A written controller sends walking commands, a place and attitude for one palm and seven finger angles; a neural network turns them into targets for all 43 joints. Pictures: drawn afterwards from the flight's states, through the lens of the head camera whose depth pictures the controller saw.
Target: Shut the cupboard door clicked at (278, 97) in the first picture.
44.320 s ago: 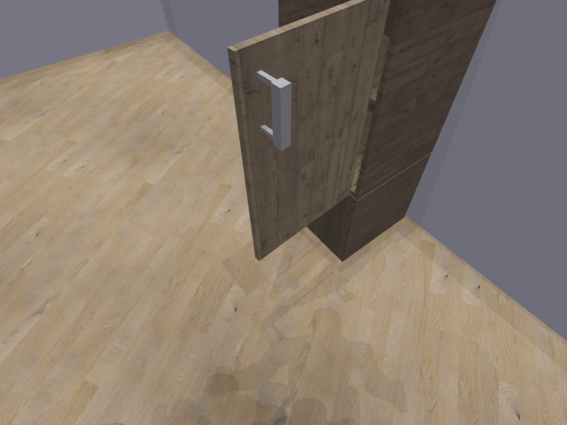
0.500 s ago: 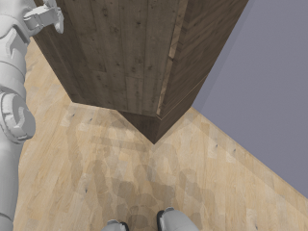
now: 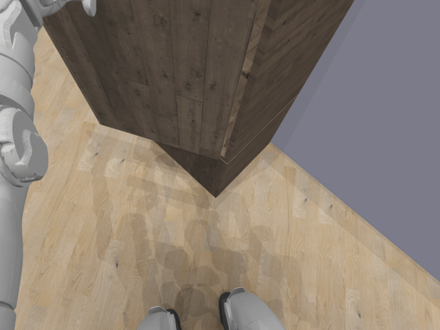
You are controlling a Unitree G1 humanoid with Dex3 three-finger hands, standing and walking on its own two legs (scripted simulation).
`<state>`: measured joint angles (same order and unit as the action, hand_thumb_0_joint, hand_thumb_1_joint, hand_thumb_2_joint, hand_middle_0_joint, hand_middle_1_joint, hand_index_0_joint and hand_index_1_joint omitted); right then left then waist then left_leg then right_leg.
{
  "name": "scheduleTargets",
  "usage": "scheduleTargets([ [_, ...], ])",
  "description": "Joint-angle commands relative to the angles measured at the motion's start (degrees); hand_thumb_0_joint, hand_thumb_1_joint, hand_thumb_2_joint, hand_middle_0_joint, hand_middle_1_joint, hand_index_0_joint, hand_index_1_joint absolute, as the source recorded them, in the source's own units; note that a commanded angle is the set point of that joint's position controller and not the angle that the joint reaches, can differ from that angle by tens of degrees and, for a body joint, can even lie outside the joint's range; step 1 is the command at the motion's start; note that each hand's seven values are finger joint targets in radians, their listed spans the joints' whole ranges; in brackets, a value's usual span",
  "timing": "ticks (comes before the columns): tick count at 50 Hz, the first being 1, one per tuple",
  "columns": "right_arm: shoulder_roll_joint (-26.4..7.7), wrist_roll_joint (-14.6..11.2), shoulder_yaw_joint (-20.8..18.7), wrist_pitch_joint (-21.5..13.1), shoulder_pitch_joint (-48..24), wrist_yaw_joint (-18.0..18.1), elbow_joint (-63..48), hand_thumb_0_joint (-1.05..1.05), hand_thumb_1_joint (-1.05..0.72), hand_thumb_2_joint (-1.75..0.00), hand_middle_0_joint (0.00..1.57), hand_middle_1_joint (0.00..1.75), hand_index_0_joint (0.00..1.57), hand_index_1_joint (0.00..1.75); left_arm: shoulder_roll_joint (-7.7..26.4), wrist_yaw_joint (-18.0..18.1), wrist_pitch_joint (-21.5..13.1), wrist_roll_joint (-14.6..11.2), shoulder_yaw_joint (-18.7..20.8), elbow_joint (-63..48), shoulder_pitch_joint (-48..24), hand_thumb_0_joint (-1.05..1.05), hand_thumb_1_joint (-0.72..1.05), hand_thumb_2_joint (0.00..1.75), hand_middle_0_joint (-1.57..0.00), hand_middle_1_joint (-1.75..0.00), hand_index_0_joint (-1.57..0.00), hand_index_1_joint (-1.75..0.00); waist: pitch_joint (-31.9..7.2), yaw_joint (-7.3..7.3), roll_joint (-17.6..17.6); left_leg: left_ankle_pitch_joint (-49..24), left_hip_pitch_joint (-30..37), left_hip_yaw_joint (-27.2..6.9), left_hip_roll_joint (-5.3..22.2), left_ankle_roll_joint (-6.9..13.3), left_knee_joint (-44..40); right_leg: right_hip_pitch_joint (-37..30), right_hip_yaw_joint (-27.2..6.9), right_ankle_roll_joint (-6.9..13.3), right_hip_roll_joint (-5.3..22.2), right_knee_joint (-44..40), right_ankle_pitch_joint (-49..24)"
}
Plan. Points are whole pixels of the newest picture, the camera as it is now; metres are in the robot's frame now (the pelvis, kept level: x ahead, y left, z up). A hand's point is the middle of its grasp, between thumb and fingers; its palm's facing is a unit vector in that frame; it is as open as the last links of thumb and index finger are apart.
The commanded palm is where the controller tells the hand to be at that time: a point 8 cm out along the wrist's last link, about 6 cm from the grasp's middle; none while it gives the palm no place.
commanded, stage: pull the fist back off the door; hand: left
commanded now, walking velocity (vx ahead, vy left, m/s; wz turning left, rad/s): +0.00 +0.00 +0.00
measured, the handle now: out of the picture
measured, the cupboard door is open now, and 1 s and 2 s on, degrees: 27 22 22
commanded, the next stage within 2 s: draw the hand back to the body in 0.90 s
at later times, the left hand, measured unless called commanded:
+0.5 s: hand out of the picture +0.59 +0.06 +0.19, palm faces +0.07 -1.00 +0.00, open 3.1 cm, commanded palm +0.54 +0.11 +0.18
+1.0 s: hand (96, 33) +0.49 +0.07 +0.20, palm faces +0.05 -1.00 +0.00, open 3.1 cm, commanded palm +0.48 +0.12 +0.18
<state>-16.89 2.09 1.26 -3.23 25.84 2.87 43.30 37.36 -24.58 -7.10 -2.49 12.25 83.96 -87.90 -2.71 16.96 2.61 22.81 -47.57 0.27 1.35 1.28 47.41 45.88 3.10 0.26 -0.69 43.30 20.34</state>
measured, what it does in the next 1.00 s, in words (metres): stands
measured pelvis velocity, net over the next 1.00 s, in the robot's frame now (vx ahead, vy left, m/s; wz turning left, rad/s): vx -0.02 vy -0.01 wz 0.02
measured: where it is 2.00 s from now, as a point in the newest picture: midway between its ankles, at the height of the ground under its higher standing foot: outside the picture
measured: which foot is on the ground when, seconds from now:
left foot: down 0.00-1.00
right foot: down 0.00-1.00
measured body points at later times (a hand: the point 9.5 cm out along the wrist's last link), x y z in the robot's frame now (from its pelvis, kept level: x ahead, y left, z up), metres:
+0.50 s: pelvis +0.01 -0.01 +0.02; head +0.13 -0.03 +0.45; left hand +0.58 +0.11 +0.19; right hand -0.09 -0.25 -0.10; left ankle -0.02 +0.10 -0.70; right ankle -0.01 -0.12 -0.70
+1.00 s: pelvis -0.02 -0.01 +0.02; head +0.03 -0.01 +0.47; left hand +0.48 +0.12 +0.20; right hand +0.05 -0.27 -0.10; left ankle -0.02 +0.10 -0.70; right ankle -0.01 -0.12 -0.70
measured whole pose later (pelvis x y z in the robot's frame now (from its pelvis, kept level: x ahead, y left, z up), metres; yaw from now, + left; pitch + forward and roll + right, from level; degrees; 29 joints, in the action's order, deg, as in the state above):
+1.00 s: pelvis -0.02 -0.01 +0.02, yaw +1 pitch +10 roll -1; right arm -14.8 0.4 0.0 -4.1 18.0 -0.6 39.6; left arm 12.7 6.1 -11.7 -3.2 13.2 68.7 -62.9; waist -4.6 7.5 2.3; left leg 18.6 -30.4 0.6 0.4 0.7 38.6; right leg 29.9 2.6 0.6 0.0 37.0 17.5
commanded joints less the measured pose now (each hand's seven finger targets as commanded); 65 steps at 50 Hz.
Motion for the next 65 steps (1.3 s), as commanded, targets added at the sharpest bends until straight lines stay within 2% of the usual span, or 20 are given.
scheduleTargets([
  [1,-11.9,-0.3,-3.9,-0.3,14.3,1.0,0.8,0.00,-0.90,-0.90,0.20,0.30,0.20,0.30,3.0,-1.0,-3.3,-0.8,0.2,-11.5,-33.9,0.00,0.90,0.90,-1.30,-1.50,-1.30,-1.50,-31.0,4.77,9.0,-32.2,33.0,-4.3,-0.7,0.7,0.7,-1.2,0.5,1.0,-3.1,-2.8,-24.6],
  [2,-9.6,0.4,-2.6,-0.7,17.3,-0.3,-1.7,0.00,-0.90,-0.90,0.20,0.30,0.20,0.30,5.5,11.2,-0.8,-4.4,12.5,-11.5,-36.4,0.00,0.90,0.90,-1.30,-1.50,-1.30,-1.50,-31.8,2.78,11.7,-30.9,26.5,-5.3,0.4,-0.1,0.5,-5.3,-1.1,0.5,-2.4,-4.7,-25.0],
  [5,-9.5,2.8,-3.4,-0.6,19.7,-4.1,-2.7,0.00,-0.90,-0.90,0.20,0.30,0.20,0.30,1.7,28.0,-0.5,0.9,12.3,-13.9,-32.5,0.00,0.90,0.90,-1.30,-1.50,-1.30,-1.50,-34.8,2.70,7.3,-34.4,25.5,-5.6,0.0,-0.3,0.4,-8.0,-0.4,-0.7,-2.2,-3.3,-27.6],
  [8,-9.0,4.7,-4.0,0.3,20.7,-7.2,-3.4,0.00,-0.90,-0.90,0.20,0.30,0.20,0.30,0.4,37.6,-4.0,9.8,9.3,-18.2,-29.8,0.00,0.90,0.90,-1.30,-1.50,-1.30,-1.50,-35.1,2.22,8.8,-33.7,25.1,-4.4,-0.1,-0.2,0.5,-7.9,-0.3,-0.5,-2.1,-3.0,-26.7],
  [10,-9.5,4.2,-4.8,1.3,20.9,-7.5,-3.7,0.00,-0.90,-0.90,0.20,0.30,0.20,0.30,-0.1,36.4,-5.0,10.9,7.7,-18.1,-28.5,0.00,0.90,0.90,-1.30,-1.50,-1.30,-1.50,-36.3,2.14,6.6,-33.8,26.3,-4.2,-0.3,-0.2,-1.0,-10.3,-0.6,-0.2,-2.2,-3.6,-27.7],
  [15,-9.3,2.2,-4.9,2.6,19.8,-6.1,-4.4,0.00,-0.90,-0.90,0.20,0.30,0.20,0.30,1.4,30.2,-3.9,6.7,9.4,-18.3,-27.4,0.00,0.90,0.90,-1.30,-1.50,-1.30,-1.50,-37.3,-0.06,6.9,-30.8,26.7,-2.4,-1.2,0.2,-4.1,-18.1,-1.7,0.2,-2.2,-6.0,-31.5],
  [19,-8.3,2.2,-4.8,2.0,19.1,-5.9,-4.9,0.00,-0.90,-0.90,0.20,0.30,0.20,0.30,0.0,30.1,-6.9,4.9,10.2,-21.7,-21.6,0.00,0.90,0.90,-1.30,-1.50,-1.30,-1.50,-34.8,-1.46,4.5,-30.8,26.4,-1.5,-1.2,0.4,-5.8,-21.5,-1.5,0.1,-2.4,-7.0,-33.8],
  [21,-8.2,2.1,-5.1,1.7,18.5,-6.2,-5.3,0.00,-0.90,-0.90,0.20,0.30,0.20,0.30,1.0,30.6,-8.7,4.7,12.1,-23.5,-16.0,0.00,0.90,0.90,-1.30,-1.50,-1.30,-1.50,-36.0,-3.72,3.8,-32.7,26.9,-1.0,-1.4,0.2,-6.2,-24.0,-1.5,0.1,-2.5,-6.8,-36.1],
  [26,-8.0,0.8,-5.7,2.3,15.7,-6.2,-6.7,0.00,-0.90,-0.90,0.20,0.30,0.20,0.30,-2.3,29.5,-8.2,3.6,11.2,-24.8,-5.0,0.00,0.90,0.90,-1.30,-1.50,-1.30,-1.50,-31.1,-6.33,-0.9,-31.0,24.9,1.3,-2.0,0.6,-8.6,-29.2,-1.6,0.1,-2.3,-7.9,-39.9],
  [28,-7.6,0.2,-5.8,2.4,13.9,-6.1,-7.1,0.00,-0.90,-0.90,0.20,0.30,0.20,0.30,-6.0,28.8,-7.7,2.5,8.6,-27.5,-4.8,0.00,0.90,0.90,-1.30,-1.50,-1.30,-1.50,-28.5,-6.11,-1.3,-29.7,25.5,1.8,-2.0,0.6,-9.2,-29.1,-1.6,0.0,-2.2,-8.7,-39.6],
  [31,-7.1,-0.4,-6.1,2.0,11.7,-5.4,-7.2,0.00,-0.90,-0.90,0.20,0.30,0.20,0.30,-7.1,28.5,-8.8,0.7,8.7,-32.4,-2.6,0.00,0.90,0.90,-1.30,-1.50,-1.30,-1.50,-29.6,-7.50,-0.8,-31.0,29.0,1.8,-2.0,0.6,-9.6,-30.1,-1.7,0.1,-2.3,-9.0,-39.2],
  [34,-6.3,-1.1,-6.0,1.4,9.6,-5.0,-6.8,0.00,-0.90,-0.90,0.20,0.30,0.20,0.30,-13.1,28.2,-9.2,0.0,3.2,-35.0,-2.8,0.00,0.90,0.90,-1.30,-1.50,-1.30,-1.50,-26.2,-6.74,-0.2,-29.4,31.2,1.6,-1.8,0.6,-10.2,-27.3,-1.2,0.1,-2.1,-9.7,-35.2],
  [35,-6.5,-1.3,-6.0,1.2,8.7,-4.7,-6.4,0.00,-0.90,-0.90,0.20,0.30,0.20,0.30,-11.9,28.4,-9.1,-0.2,4.6,-34.7,-2.2,0.00,0.90,0.90,-1.30,-1.50,-1.30,-1.50,-25.8,-7.29,0.0,-28.6,31.6,1.3,-1.8,0.5,-10.2,-26.5,-1.3,0.2,-2.2,-9.8,-34.3],
  [39,-5.9,-1.9,-5.7,0.4,5.5,-4.0,-6.9,0.00,-0.90,-0.90,0.20,0.30,0.20,0.30,-16.5,28.9,-8.7,-1.2,0.8,-37.4,-3.0,0.00,0.90,0.90,-1.30,-1.50,-1.30,-1.50,-25.7,-7.41,0.7,-25.8,33.5,1.0,-1.9,0.3,-11.2,-26.1,-1.1,0.4,-1.7,-10.2,-30.1],
  [41,-5.6,-2.1,-5.2,-0.1,3.8,-3.7,-6.4,0.00,-0.90,-0.90,0.20,0.30,0.20,0.30,-16.5,29.3,-8.3,-1.6,1.1,-35.1,-1.7,0.00,0.90,0.90,-1.30,-1.50,-1.30,-1.50,-23.3,-7.87,-1.1,-23.1,32.4,0.6,-1.9,0.2,-11.5,-25.0,-1.2,0.4,-1.7,-10.5,-27.8],
  [44,-6.2,-2.1,-4.7,-0.6,3.2,-3.0,-5.4,0.00,-0.90,-0.90,0.20,0.30,0.20,0.30,-15.0,30.2,-7.9,-1.1,1.4,-29.9,-5.3,0.00,0.90,0.90,-1.30,-1.50,-1.30,-1.50,-17.7,-6.30,-5.4,-16.0,28.3,0.2,-1.9,0.4,-12.6,-22.6,-1.5,0.1,-1.2,-11.7,-21.8],
  [51,-6.6,-1.6,-3.9,-2.5,2.5,-3.1,-5.4,0.00,-0.90,-0.90,0.20,0.30,0.20,0.30,-12.2,31.1,-9.9,-0.1,3.0,-24.9,-9.2,0.00,0.90,0.90,-1.30,-1.50,-1.30,-1.50,-21.8,-5.92,-2.7,-13.7,27.0,-0.9,-2.2,0.0,-11.8,-20.8,-2.0,0.3,-0.8,-9.9,-17.8],
  [55,-6.4,-1.8,-4.0,-2.1,2.4,-3.4,-8.6,0.00,-0.90,-0.90,0.20,0.30,0.20,0.30,-8.0,29.3,-10.8,0.2,7.9,-25.7,6.0,0.00,0.90,0.90,-1.30,-1.50,-1.30,-1.50,-26.3,-11.27,-3.9,-16.7,26.0,0.1,-2.1,-0.1,-12.5,-27.0,-1.9,0.8,-0.9,-9.0,-21.0],
  [59,-6.4,-3.0,-4.4,-1.4,0.8,-2.8,-11.1,0.00,-0.90,-0.90,0.20,0.30,0.20,0.30,-8.1,26.6,-10.0,-1.7,7.8,-34.9,13.1,0.00,0.90,0.90,-1.30,-1.50,-1.30,-1.50,-24.8,-13.01,-5.5,-16.9,26.5,1.4,-1.9,0.4,-14.0,-31.0,-1.9,0.8,-1.2,-10.6,-22.2],
  [65,-5.5,-4.4,-4.6,-2.5,-4.4,-1.3,-12.1,0.00,-0.90,-0.90,0.20,0.30,0.20,0.30,-11.4,23.9,-7.2,-5.8,4.2,-57.6,19.0,0.00,0.90,0.90,-1.30,-1.50,-1.30,-1.50,-23.2,-13.85,-0.6,-18.2,34.0,1.2,-1.3,0.7,-16.7,-32.3,-1.5,0.9,-1.9,-13.5,-21.1],
])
